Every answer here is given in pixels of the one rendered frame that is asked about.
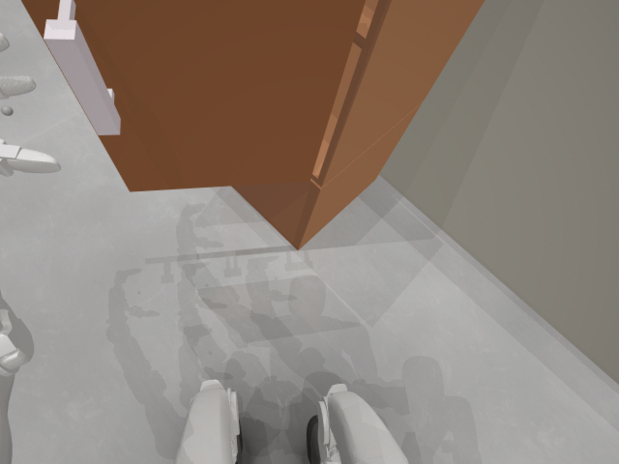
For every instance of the cupboard door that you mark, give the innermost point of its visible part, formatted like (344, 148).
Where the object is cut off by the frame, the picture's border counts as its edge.
(215, 93)

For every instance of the left robot upper arm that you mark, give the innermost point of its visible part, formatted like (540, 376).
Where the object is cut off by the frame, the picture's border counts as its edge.
(16, 349)

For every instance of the robot right thigh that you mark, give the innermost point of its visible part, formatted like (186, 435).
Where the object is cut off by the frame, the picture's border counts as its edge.
(346, 421)

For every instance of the right robot shin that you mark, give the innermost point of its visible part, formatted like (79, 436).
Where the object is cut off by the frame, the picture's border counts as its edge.
(330, 456)

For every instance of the handle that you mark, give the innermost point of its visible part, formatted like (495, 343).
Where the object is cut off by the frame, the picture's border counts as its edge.
(72, 54)

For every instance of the robot left hand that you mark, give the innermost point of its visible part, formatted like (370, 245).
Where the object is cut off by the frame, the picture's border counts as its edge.
(14, 157)

